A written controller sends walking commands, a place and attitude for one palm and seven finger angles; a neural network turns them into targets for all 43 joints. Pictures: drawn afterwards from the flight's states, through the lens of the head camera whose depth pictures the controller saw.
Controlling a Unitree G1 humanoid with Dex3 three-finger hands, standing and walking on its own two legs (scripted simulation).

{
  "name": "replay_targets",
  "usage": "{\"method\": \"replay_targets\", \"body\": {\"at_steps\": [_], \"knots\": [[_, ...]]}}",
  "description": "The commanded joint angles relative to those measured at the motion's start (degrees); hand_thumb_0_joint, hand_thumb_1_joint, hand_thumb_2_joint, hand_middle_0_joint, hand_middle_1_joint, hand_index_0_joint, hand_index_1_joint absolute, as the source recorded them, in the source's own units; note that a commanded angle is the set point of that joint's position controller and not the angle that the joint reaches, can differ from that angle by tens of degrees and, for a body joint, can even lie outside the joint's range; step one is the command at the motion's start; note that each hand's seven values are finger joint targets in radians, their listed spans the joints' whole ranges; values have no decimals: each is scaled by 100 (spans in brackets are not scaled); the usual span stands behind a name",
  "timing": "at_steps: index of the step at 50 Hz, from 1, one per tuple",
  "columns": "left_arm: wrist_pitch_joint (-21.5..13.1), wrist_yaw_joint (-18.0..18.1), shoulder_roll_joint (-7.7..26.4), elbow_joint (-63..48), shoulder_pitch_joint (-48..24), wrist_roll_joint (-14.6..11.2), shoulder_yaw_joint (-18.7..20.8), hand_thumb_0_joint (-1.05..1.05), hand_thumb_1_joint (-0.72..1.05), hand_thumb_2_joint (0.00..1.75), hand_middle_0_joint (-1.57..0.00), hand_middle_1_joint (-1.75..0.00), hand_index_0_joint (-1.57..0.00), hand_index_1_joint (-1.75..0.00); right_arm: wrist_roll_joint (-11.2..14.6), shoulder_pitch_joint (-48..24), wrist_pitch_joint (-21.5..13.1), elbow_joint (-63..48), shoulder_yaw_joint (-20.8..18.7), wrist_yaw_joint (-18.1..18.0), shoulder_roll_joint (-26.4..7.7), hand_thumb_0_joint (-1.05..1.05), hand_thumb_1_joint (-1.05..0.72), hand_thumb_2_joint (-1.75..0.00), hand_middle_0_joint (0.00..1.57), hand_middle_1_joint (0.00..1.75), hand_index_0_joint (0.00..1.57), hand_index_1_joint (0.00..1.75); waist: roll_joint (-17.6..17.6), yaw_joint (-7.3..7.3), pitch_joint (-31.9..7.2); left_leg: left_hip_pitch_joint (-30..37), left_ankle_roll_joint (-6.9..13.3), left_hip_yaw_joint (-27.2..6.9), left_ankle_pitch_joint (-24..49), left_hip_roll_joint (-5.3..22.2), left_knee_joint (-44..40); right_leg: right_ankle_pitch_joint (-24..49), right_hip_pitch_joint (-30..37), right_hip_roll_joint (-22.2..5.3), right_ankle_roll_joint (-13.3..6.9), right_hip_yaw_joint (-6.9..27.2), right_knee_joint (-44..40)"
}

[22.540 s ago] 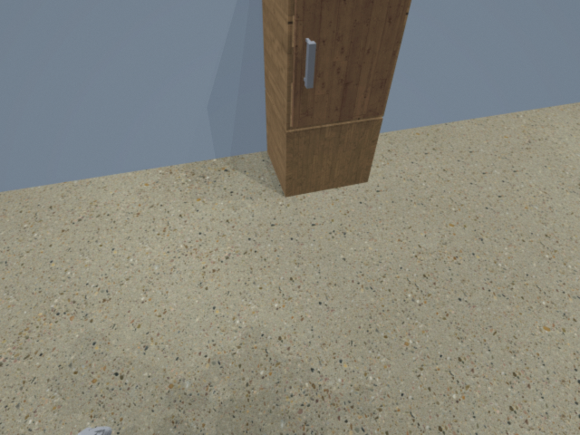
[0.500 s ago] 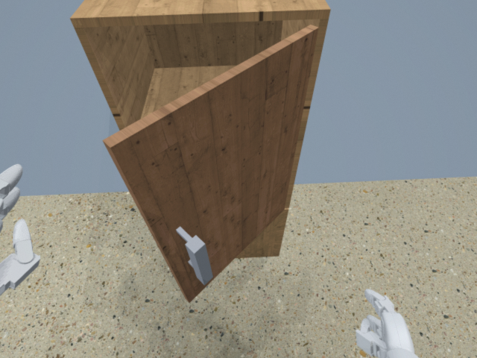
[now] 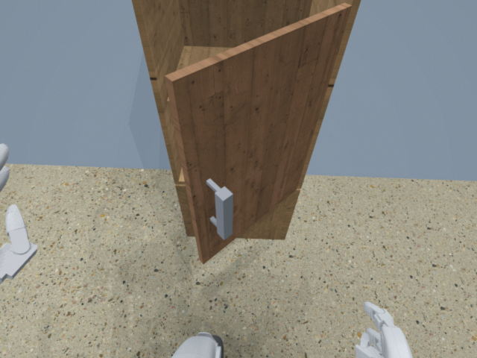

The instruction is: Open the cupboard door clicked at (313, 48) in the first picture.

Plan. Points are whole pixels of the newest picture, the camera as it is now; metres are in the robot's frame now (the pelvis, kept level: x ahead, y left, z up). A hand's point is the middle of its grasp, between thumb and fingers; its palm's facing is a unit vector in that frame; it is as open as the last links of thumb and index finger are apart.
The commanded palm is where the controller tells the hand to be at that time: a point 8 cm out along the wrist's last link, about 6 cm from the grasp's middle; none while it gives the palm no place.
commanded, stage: step back with the hand held close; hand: left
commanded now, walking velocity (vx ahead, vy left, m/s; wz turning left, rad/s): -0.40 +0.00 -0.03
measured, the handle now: (218, 209) +0.41 +0.08 -0.06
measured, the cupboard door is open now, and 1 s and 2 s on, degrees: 44 44 44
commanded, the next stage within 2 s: stop stepping back and stand still in 0.18 s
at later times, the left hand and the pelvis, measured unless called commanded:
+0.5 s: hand out of the picture +0.12 +0.28 +0.17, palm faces +0.43 -0.80 -0.42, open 7.4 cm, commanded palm +0.04 +0.31 +0.19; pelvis -0.10 +0.01 +0.01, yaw -1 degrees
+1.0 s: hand out of the picture +0.10 +0.25 +0.17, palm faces +0.37 -0.82 -0.43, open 7.4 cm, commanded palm +0.04 +0.29 +0.19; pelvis -0.12 +0.00 +0.01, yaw -4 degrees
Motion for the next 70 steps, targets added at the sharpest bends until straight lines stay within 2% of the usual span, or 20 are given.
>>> {"method": "replay_targets", "body": {"at_steps": [1,4,8,9,11,13,16,18,20,24,30,32,36,40,46,48,53,65,66,70], "knots": [[-415,135,1272,-1258,-670,43,1013,0,90,90,-20,-30,-20,-30,-11,-692,-440,-1000,-270,-126,-794,0,-90,-90,20,30,20,30,1671,-128,-739,-829,497,-1856,-3683,1237,-2922,-1308,804,746,-11,-320,1367],[-509,108,1491,-1351,-396,-49,1338,0,90,90,-20,-30,-20,-30,-66,-750,-582,-905,-397,81,-530,0,-90,-90,20,30,20,30,1180,52,-1377,-414,682,-1561,-2190,1402,-2735,-1754,722,748,-289,-197,3002],[-385,118,1206,-1092,374,-310,1075,0,90,90,-20,-30,-20,-30,14,-797,-637,-798,-370,293,-455,0,-90,-90,20,30,20,30,1470,30,-1394,328,175,-279,-1156,1070,-1984,-2006,714,397,-520,-316,379],[-434,79,1228,-1184,159,-313,975,0,90,90,-20,-30,-20,-30,28,-714,-603,-761,-336,300,-412,0,-90,-90,20,30,20,30,886,-55,-1203,406,-47,-60,-965,869,-1310,-1843,483,-28,-639,185,-797],[-540,154,1695,-1181,-320,-93,1080,0,90,90,-20,-30,-20,-30,-39,-567,-457,-604,-293,279,-420,0,-90,-90,20,30,20,30,-1221,-89,-700,877,-384,124,-874,-35,2012,-849,-1561,-2213,-1371,3129,-2527],[-252,122,1266,-861,-769,-4,535,0,90,90,-20,-30,-20,-30,-11,-654,-422,-539,-319,259,-478,0,-90,-90,20,30,20,30,-1583,-112,-687,87,-288,-174,-1284,-263,2936,1410,-931,-1698,-1193,2208,-1694],[-95,146,1209,-528,-870,62,561,0,90,90,-20,-30,-20,-30,-11,-794,-338,-625,-85,4,-344,0,-90,-90,20,30,20,30,-1208,-140,-549,656,-118,252,-885,-137,785,3674,119,-1049,-870,1033,-665],[-86,146,1271,-745,-1301,44,547,0,90,90,-20,-30,-20,-30,-7,-688,-395,-590,-88,-86,-488,0,-90,-90,20,30,20,30,-300,-211,-802,1768,-38,467,517,-205,-908,2885,135,-657,-497,681,-326],[-147,151,1231,-982,-1159,29,586,0,90,90,-20,-30,-20,-30,42,-483,-518,-787,-179,-43,-684,0,-90,-90,20,30,20,30,565,-23,-1246,2420,353,-679,2170,1002,-1319,149,15,-46,-145,341,21],[-225,92,1153,-1335,-427,-30,803,0,90,90,-20,-30,-20,-30,-24,-435,-746,-871,-122,104,-446,0,-90,-90,20,30,20,30,1445,-118,-942,1097,541,-1676,-1774,1407,-2889,-1369,299,203,-156,121,1187],[-90,178,986,-1111,289,-17,669,0,90,90,-20,-30,-20,-30,2,-401,-662,-911,-181,132,-529,0,-90,-90,20,30,20,30,1105,-181,-818,381,154,-440,-2360,817,-2702,-1206,1398,451,-324,-743,-368],[-33,187,1155,-991,212,-8,765,0,90,90,-20,-30,-20,-30,-28,-341,-536,-868,-203,72,-516,0,-90,-90,20,30,20,30,632,-230,-851,521,51,-115,-1800,474,-1814,-1130,1408,188,-520,-405,-1209],[7,195,1107,-471,-168,-70,678,0,90,90,-20,-30,-20,-30,19,-190,-430,-666,-299,105,-549,0,-90,-90,20,30,20,30,-1224,-167,-699,118,-53,120,-482,15,1312,-2048,430,-1569,-1392,2209,-2072],[-242,194,1141,-314,-863,50,560,0,90,90,-20,-30,-20,-30,44,-369,-567,-565,-170,69,-500,0,-90,-90,20,30,20,30,-660,-162,-330,86,67,277,-519,138,650,626,901,-1385,-1159,1258,-1365],[-415,144,1224,-728,-638,-21,725,0,90,90,-20,-30,-20,-30,63,-316,-672,-665,-282,66,-695,0,-90,-90,20,30,20,30,230,-99,-692,2172,460,-303,1487,577,-807,1061,298,-376,-177,308,-265],[-401,95,1313,-679,-132,6,916,0,90,90,-20,-30,-20,-30,41,-271,-654,-649,-204,89,-582,0,-90,-90,20,30,20,30,635,-86,-772,1919,470,-465,2100,653,-842,893,386,-146,-192,64,-214],[-431,85,1177,-618,214,-64,924,0,90,90,-20,-30,-20,-30,81,-229,-617,-697,-249,146,-558,0,-90,-90,20,30,20,30,-38,-171,-985,1611,164,15,1760,402,-477,1631,834,-409,-353,504,-769],[-188,73,1045,-553,-162,-67,620,0,90,90,-20,-30,-20,-30,58,-367,-512,-791,-182,50,-532,0,-90,-90,20,30,20,30,-3,-162,-1023,2084,143,51,1522,397,-906,1262,587,-232,-251,385,-1138],[652,-701,28,3779,-604,453,-1726,0,90,90,-20,-30,-20,-30,85,-694,-688,495,-439,574,-1496,0,-90,-90,20,30,20,30,33,-306,-649,1355,226,-178,2196,549,-114,1848,186,-659,-418,-56,-207],[1074,-904,-180,4869,-1076,435,-1799,0,90,90,-20,-30,-20,-30,-72,-224,-61,653,-248,502,-1033,0,-90,-90,20,30,20,30,-919,-104,-783,1039,474,-519,1236,592,-460,335,270,-432,-539,123,-308]]}}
